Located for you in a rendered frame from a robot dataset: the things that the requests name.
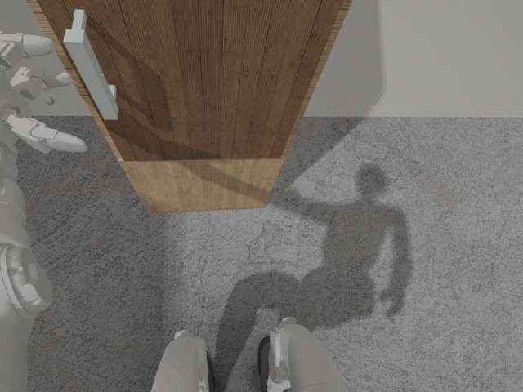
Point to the cupboard door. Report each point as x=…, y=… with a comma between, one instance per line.
x=202, y=79

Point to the left robot hand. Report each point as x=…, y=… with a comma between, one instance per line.
x=26, y=86

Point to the robot left upper arm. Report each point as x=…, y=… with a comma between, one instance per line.
x=25, y=290

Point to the robot left forearm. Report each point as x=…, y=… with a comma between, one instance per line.
x=12, y=200

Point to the right robot shin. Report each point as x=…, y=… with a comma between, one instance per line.
x=278, y=381

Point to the robot left thigh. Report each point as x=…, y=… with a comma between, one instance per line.
x=184, y=362

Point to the handle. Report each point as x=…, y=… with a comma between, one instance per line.
x=84, y=58

